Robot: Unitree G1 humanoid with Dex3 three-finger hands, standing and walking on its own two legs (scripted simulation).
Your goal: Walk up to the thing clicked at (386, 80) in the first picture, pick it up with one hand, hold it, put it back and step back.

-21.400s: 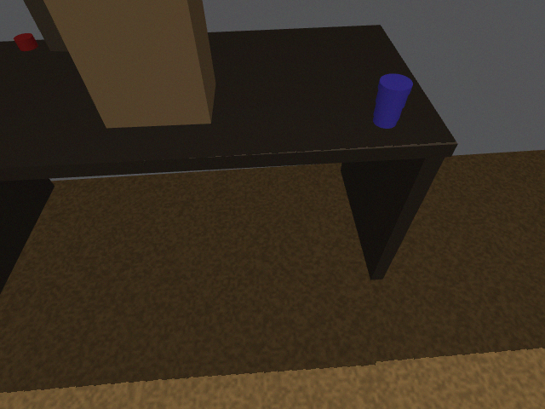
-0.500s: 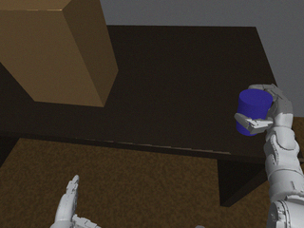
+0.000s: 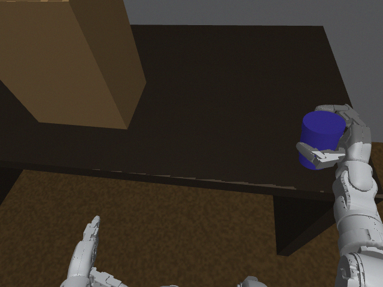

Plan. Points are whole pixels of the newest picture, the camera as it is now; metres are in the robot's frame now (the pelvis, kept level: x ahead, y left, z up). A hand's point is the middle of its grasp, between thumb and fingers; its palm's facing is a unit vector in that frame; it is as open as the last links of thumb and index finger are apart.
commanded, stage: open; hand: right
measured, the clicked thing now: (317, 142) +0.41 -0.21 +0.05
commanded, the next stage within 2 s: withdraw in 0.54 s
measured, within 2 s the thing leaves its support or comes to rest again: rests again in 0.98 s
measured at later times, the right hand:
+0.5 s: hand (321, 135) +0.42 -0.22 +0.07, palm faces +0.21 +0.98 +0.01, open 13.3 cm
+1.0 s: hand (361, 110) +0.43 -0.26 +0.14, palm faces +0.30 +0.95 -0.01, open 17.2 cm
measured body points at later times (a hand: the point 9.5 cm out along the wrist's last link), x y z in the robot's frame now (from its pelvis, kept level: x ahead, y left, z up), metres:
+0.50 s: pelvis +0.00 +0.00 +0.00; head +0.05 -0.02 +0.44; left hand +0.15 +0.26 -0.05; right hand +0.40 -0.27 +0.07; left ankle -0.02 +0.14 -0.71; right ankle +0.06 -0.12 -0.71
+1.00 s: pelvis +0.01 +0.00 +0.00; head +0.05 -0.01 +0.45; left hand +0.16 +0.27 -0.05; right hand +0.40 -0.31 +0.14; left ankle -0.02 +0.14 -0.71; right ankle +0.06 -0.12 -0.71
